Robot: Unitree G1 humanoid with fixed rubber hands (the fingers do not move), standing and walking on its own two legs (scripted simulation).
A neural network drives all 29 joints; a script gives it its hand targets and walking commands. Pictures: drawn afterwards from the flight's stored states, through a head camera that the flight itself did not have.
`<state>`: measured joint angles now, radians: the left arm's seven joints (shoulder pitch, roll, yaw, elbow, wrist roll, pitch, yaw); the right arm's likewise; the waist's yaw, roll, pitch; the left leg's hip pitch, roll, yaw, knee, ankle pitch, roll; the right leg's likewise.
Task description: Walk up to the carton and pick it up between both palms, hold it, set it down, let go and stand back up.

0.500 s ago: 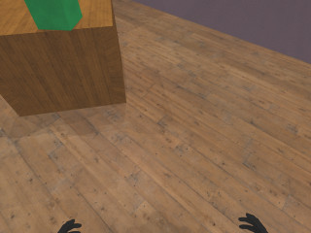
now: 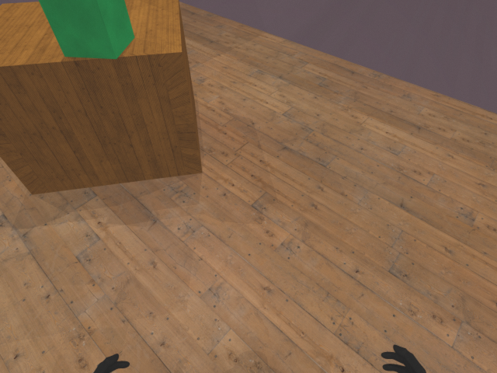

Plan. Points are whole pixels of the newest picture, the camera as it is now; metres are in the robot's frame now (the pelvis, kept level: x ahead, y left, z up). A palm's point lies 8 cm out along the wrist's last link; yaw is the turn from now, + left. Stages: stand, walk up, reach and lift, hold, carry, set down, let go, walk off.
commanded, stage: stand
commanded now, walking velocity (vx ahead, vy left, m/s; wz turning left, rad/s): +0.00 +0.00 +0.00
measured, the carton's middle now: (89, 13) +1.30 +0.62 +0.06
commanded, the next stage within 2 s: walk up in 0.84 s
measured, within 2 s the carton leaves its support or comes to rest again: neither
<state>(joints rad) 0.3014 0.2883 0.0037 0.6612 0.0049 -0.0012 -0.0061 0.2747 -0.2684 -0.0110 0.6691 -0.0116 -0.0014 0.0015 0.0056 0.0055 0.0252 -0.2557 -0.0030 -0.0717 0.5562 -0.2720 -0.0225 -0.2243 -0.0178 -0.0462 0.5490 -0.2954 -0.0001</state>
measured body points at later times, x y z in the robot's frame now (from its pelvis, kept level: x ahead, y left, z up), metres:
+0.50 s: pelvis +0.00 +0.00 +0.00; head +0.00 +0.00 +0.45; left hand +0.09 +0.27 -0.11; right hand +0.11 -0.26 -0.11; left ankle +0.02 +0.13 -0.73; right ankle +0.00 -0.12 -0.73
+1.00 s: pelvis +0.00 +0.00 +0.00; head +0.00 +0.00 +0.45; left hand +0.08 +0.27 -0.11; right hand +0.11 -0.26 -0.11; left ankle +0.02 +0.14 -0.73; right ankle +0.00 -0.12 -0.73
